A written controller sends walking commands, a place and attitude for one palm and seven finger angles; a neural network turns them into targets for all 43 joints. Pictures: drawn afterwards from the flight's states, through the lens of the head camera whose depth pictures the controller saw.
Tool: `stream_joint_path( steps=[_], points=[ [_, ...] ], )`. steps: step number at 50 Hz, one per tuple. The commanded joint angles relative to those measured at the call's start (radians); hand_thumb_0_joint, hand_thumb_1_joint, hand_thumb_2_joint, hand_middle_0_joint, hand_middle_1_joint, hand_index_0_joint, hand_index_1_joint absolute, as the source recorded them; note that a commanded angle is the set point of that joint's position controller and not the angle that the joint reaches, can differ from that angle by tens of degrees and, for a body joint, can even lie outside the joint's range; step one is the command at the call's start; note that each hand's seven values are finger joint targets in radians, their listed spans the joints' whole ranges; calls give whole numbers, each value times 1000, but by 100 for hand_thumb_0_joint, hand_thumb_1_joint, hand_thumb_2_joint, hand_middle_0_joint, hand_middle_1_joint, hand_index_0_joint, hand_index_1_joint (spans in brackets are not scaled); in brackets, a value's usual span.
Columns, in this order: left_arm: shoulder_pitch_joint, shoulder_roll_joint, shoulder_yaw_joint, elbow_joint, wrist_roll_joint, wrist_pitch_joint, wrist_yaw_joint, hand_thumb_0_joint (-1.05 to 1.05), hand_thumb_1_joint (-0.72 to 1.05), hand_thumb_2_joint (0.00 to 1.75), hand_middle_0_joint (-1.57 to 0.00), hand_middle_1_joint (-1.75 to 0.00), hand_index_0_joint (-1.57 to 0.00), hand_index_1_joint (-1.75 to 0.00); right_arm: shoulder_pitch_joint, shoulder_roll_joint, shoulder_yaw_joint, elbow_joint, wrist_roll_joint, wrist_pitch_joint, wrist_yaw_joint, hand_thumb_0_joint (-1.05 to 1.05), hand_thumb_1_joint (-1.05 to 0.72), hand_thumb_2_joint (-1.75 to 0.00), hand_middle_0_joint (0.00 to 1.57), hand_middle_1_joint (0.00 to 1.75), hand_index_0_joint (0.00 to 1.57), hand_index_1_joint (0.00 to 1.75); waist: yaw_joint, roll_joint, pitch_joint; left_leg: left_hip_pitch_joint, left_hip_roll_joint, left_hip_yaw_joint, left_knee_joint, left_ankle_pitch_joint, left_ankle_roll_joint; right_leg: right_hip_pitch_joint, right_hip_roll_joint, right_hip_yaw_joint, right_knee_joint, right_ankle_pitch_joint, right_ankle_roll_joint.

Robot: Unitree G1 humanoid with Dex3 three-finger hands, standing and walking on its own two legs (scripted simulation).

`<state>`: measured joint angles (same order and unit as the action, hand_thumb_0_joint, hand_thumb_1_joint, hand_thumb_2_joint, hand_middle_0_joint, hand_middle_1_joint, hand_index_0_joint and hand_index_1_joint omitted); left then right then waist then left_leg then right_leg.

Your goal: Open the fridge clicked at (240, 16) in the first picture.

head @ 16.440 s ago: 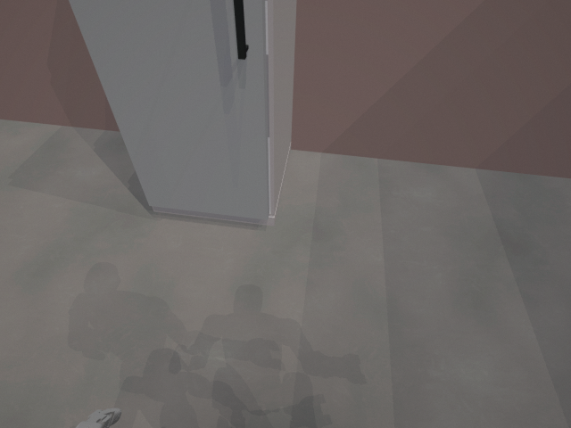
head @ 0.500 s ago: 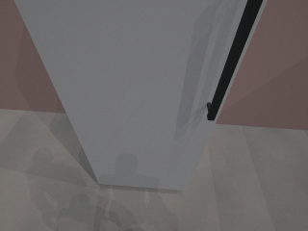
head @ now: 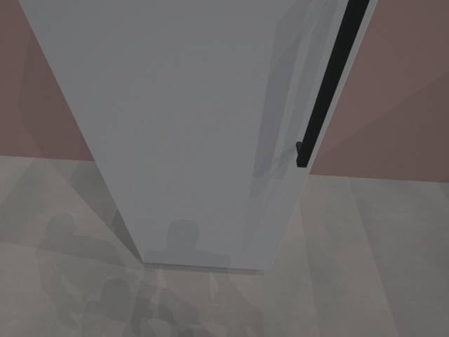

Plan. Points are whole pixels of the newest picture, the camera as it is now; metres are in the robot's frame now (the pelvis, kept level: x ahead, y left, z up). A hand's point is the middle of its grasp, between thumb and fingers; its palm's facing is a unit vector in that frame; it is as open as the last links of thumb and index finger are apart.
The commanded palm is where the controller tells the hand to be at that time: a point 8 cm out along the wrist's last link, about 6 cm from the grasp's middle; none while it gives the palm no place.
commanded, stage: look again from close up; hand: right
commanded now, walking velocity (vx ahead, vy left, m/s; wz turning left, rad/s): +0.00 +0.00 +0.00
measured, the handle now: (326, 78) +0.48 -0.13 +0.24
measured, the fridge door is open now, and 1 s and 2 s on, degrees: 0 0 0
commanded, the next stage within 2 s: none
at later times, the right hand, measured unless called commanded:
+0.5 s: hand out of the picture +0.07 -0.26 -0.16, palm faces -0.01 +0.95 -0.31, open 7.4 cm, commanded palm none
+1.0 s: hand out of the picture -0.02 -0.29 -0.17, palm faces -0.05 +0.94 -0.32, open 7.4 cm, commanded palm none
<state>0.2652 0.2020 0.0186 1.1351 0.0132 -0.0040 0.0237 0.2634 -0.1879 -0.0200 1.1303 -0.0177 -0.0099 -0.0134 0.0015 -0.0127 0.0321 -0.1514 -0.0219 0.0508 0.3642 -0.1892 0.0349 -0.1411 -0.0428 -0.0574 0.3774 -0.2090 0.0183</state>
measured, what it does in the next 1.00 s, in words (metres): shifts its weight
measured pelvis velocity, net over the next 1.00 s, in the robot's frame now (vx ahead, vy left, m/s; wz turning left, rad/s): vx -0.04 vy -0.05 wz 0.00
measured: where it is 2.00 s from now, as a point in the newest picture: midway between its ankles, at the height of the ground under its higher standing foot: outside the picture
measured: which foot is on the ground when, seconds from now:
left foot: down 0.00-1.00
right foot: down 0.00-1.00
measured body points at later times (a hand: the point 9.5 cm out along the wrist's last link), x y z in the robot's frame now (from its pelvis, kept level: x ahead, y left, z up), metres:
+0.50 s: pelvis -0.02 -0.04 -0.01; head -0.05 -0.03 +0.44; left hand +0.07 +0.23 -0.14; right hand +0.07 -0.31 -0.13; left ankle +0.01 +0.09 -0.75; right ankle +0.00 -0.13 -0.75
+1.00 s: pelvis -0.04 -0.05 +0.00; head -0.04 -0.04 +0.45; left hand +0.00 +0.24 -0.14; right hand -0.01 -0.34 -0.14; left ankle +0.01 +0.09 -0.75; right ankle +0.00 -0.13 -0.75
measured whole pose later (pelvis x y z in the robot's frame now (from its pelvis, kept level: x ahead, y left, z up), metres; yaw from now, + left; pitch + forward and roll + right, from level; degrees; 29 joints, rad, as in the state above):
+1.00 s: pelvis -0.04 -0.05 +0.00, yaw +0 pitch -3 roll +0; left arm 0.23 0.32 0.02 1.06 0.01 0.00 -0.01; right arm 0.25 -0.32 0.01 1.06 -0.03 0.00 -0.01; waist 0.01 -0.01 0.04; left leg -0.22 0.05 0.02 0.42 -0.15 -0.03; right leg -0.20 0.03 -0.08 0.42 -0.17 -0.06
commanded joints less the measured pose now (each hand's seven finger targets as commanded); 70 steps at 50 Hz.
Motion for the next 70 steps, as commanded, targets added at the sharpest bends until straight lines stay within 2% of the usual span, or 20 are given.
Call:
stream_joint_path(
  steps=[1, 2, 3, 4, 5, 6, 7, 9, 10, 12, 13, 15, 24, 27, 31, 33, 42, 57, 63, 70],
  points=[
    [10, 146, 18, -40, 1, -22, 7, 0, 90, 90, -20, -30, -20, -30, 0, -167, -31, -54, 4, -21, -8, 0, -90, -90, 20, 30, 20, 30, -2, 14, 29, -39, 137, -128, -99, 2, 0, -20, -76, 83, -68, 47, -26],
    [4, 152, 20, -43, 1, -24, 6, 0, 90, 90, -20, -30, -20, -30, -4, -172, -31, -54, 4, -22, -7, 0, -90, -90, 20, 30, 20, 30, -3, 16, 22, -36, 137, -127, -95, 9, 0, -18, -76, 89, -72, 52, -29],
    [-26, 157, 19, -136, 12, -27, -2, 0, 90, 90, -20, -30, -20, -30, 35, -233, -1, -104, -8, -42, -20, 0, -90, -90, 20, 30, 20, 30, 11, 19, 75, -66, 124, -122, -37, 121, 9, -8, -36, 100, 12, 160, -35],
    [7, 163, 34, -152, 8, -40, 3, 0, 90, 90, -20, -30, -20, -30, 41, -207, -21, -108, 4, -41, -21, 0, -90, -90, 20, 30, 20, 30, 9, -32, -106, -28, 162, -135, 28, 60, 14, 1, -59, 91, 59, 120, -38],
    [-8, 153, 37, -146, 10, -39, 8, 0, 90, 90, -20, -30, -20, -30, 27, -202, -27, -109, 5, -41, -22, 0, -90, -90, 20, 30, 20, 30, 9, -56, -145, -11, 165, -146, 25, 85, 24, -9, -53, 88, 76, 108, -42],
    [-2, 144, 34, -154, 8, -34, 8, 0, 90, 90, -20, -30, -20, -30, 28, -206, -21, -122, 6, -39, -23, 0, -90, -90, 20, 30, 20, 30, 10, -29, -156, -1, 173, -153, 10, 63, 27, -17, -45, 83, 89, 70, -43],
    [5, 140, 34, -163, 7, -29, 7, 0, 90, 90, -20, -30, -20, -30, 23, -199, -20, -129, 3, -37, -22, 0, -90, -90, 20, 30, 20, 30, 15, 16, -129, -32, 175, -164, -12, -16, 29, -40, -39, 78, 92, 19, -41],
    [8, 144, 31, -176, 9, -27, 1, 0, 90, 90, -20, -30, -20, -30, -3, -202, -15, -145, 0, -38, -25, 0, -90, -90, 20, 30, 20, 30, 20, 94, -58, -60, 170, -160, -10, 14, 30, -73, -33, 74, 86, 28, -44],
    [3, 157, 34, -178, 7, -31, 2, 0, 90, 90, -20, -30, -20, -30, -14, -205, -17, -150, 0, -38, -26, 0, -90, -90, 20, 30, 20, 30, 20, 77, -24, -78, 158, -150, 9, 65, 28, -78, -40, 81, 74, 66, -46],
    [-5, 185, 35, -185, 5, -39, 5, 0, 90, 90, -20, -30, -20, -30, -12, -214, -15, -164, 0, -37, -25, 0, -90, -90, 20, 30, 20, 30, 11, 39, -10, -71, 133, -115, 65, 180, 18, -73, -64, 98, 55, 175, -57],
    [-11, 192, 32, -186, 5, -39, 4, 0, 90, 90, -20, -30, -20, -30, -3, -214, -11, -169, 0, -36, -25, 0, -90, -90, 20, 30, 20, 30, 1, 30, -10, -57, 130, -108, 71, 207, 16, -71, -71, 97, 55, 221, -60],
    [-37, 212, 35, -196, 4, -42, 5, 0, 90, 90, -20, -30, -20, -30, -9, -234, -17, -178, 1, -34, -26, 0, -90, -90, 20, 30, 20, 30, -1, -9, -8, -56, 130, -104, 87, 207, 11, -70, -74, 100, 46, 253, -60],
    [-95, 254, 33, -216, 5, -39, -7, 0, 90, 90, -20, -30, -20, -30, -60, -266, -15, -216, -4, -19, -15, 0, -90, -90, 20, 30, 20, 30, -2, 17, 13, -75, 124, -117, 31, -1, -7, -93, -80, 121, -37, 22, -65],
    [-110, 271, 36, -218, 5, -36, -11, 0, 90, 90, -20, -30, -20, -30, -70, -276, -15, -217, -6, -15, -11, 0, -90, -90, 20, 30, 20, 30, 1, 10, 38, -92, 122, -116, 17, -60, -9, -119, -81, 144, -86, -115, -63],
    [-113, 284, 39, -214, 5, -32, -16, 0, 90, 90, -20, -30, -20, -30, -61, -285, -16, -211, -9, -11, -7, 0, -90, -90, 20, 30, 20, 30, -1, -6, 34, -83, 120, -103, 14, -102, -13, -150, -88, 168, -129, -237, -64],
    [-105, 282, 38, -214, 4, -31, -18, 0, 90, 90, -20, -30, -20, -30, -53, -290, -15, -210, -10, -13, -7, 0, -90, -90, 20, 30, 20, 30, -3, 5, 3, -65, 126, -106, 7, -91, -12, -135, -86, 167, -118, -213, -65],
    [-88, 309, 40, -169, -1, -30, -20, 0, 90, 90, -20, -30, -20, -30, -49, -313, -13, -170, -6, -15, -4, 0, -90, -90, 20, 30, 20, 30, 5, 1, 12, -83, 141, -118, -20, -129, -9, -132, -87, 174, -129, -231, -59],
    [-102, 317, 36, -116, -4, -29, -21, 0, 90, 90, -20, -30, -20, -30, -70, -324, -9, -126, -5, -19, -6, 0, -90, -90, 20, 30, 20, 30, 5, 10, 15, -63, 150, -122, -45, -91, -12, -111, -84, 171, -135, -169, -51],
    [-112, 311, 33, -110, -5, -30, -23, 0, 90, 90, -20, -30, -20, -30, -94, -332, -8, -127, -4, -26, -7, 0, -90, -90, 20, 30, 20, 30, 8, 37, -15, -45, 159, -126, -59, -38, -12, -67, -83, 151, -108, -57, -51],
    [-146, 315, 27, -100, -5, -35, -23, 0, 90, 90, -20, -30, -20, -30, -126, -337, -8, -126, -1, -30, -6, 0, -90, -90, 20, 30, 20, 30, 5, 22, -48, -6, 166, -123, -62, 56, -13, -29, -85, 136, -95, 70, -48]
  ],
)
